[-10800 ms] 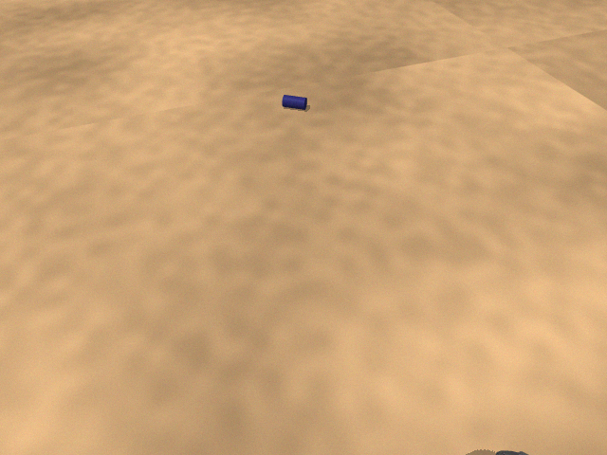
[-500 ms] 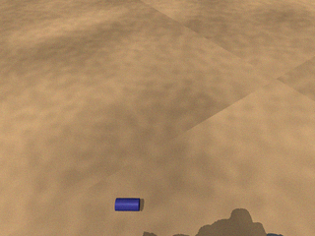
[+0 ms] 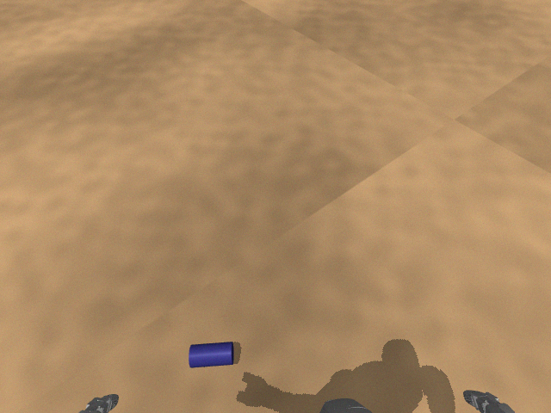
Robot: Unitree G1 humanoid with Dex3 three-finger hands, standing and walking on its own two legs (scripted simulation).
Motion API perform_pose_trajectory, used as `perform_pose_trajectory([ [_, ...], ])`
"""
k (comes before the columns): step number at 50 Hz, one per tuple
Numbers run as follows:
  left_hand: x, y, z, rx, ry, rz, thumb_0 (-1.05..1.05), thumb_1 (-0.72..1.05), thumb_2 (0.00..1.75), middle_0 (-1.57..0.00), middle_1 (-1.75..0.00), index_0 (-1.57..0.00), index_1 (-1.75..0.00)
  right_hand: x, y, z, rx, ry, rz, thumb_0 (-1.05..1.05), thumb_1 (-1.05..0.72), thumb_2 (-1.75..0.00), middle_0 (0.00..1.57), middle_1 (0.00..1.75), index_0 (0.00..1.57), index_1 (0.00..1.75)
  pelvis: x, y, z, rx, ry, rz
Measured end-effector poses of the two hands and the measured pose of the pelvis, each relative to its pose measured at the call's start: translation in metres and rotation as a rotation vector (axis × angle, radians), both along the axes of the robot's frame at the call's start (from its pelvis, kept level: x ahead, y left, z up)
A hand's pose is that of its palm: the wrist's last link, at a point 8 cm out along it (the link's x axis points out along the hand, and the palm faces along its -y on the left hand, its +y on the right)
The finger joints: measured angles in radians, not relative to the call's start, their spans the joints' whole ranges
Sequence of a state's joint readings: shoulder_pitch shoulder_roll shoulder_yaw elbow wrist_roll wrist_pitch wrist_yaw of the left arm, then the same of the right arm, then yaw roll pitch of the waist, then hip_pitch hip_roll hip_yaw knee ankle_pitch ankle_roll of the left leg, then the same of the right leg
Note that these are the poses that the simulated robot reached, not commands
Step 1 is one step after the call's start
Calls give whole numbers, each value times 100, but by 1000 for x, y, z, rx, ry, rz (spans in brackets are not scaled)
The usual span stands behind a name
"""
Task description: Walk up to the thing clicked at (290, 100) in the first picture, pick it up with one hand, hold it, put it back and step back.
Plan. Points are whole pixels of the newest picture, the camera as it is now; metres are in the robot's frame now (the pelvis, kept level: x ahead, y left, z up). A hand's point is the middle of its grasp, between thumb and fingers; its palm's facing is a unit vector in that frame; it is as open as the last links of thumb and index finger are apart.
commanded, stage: walk up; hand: left
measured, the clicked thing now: (212, 354) +0.38 +0.23 -0.73
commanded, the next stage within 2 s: stand in 1.46 s
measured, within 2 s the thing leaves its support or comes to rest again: neither
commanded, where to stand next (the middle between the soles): +0.00 -0.01 m, yaw +0 degrees
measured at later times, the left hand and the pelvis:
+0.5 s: hand out of the picture +0.08 +0.28 -0.15, palm faces -0.03 -0.94 -0.34, open 7.3 cm; pelvis +0.00 +0.02 +0.01, yaw -3 degrees
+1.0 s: hand out of the picture +0.09 +0.25 -0.13, palm faces -0.02 -0.94 -0.33, open 7.3 cm; pelvis +0.01 +0.00 +0.02, yaw -2 degrees
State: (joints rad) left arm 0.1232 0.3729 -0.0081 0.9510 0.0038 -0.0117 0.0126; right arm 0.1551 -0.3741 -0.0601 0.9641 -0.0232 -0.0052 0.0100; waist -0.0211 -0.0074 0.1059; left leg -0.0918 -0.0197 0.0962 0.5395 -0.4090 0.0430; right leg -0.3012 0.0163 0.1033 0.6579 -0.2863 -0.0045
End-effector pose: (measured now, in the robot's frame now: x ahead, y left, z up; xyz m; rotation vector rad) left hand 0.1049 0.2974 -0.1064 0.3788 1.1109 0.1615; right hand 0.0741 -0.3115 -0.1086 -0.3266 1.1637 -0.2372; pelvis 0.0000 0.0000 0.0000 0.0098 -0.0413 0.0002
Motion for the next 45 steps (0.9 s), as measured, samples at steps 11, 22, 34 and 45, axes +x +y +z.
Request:
perform_pose_trajectory([
  [11, -21, 3, 3, 1, 29, 7, 0, 91, 90, -21, -30, -21, -30, -16, 7, -1, 15, 56, -16, 1, -91, -90, 21, 30, 21, 30, -3, 3, 5, -8, -10, -19],
  [22, -32, 26, -7, -34, 83, 65, 0, 91, 90, -21, -30, -20, -30, -22, 31, 7, 8, 26, -7, 1, -90, -90, 21, 30, 21, 30, -6, 20, 7, -1, -25, -45],
  [34, -33, 10, 4, -46, 114, 76, 0, 91, 90, -21, -30, -20, -30, 6, 25, 12, 29, -12, 1, 1, -90, -90, 21, 30, 21, 30, 0, 12, 18, -6, -16, -37],
  [45, -23, -4, 9, -44, 103, 79, 0, 91, 90, -21, -30, -20, -30, 10, 12, 11, 32, 1, -9, 1, -91, -90, 21, 30, 21, 30, 4, 2, 20, -6, -4, -30],
])
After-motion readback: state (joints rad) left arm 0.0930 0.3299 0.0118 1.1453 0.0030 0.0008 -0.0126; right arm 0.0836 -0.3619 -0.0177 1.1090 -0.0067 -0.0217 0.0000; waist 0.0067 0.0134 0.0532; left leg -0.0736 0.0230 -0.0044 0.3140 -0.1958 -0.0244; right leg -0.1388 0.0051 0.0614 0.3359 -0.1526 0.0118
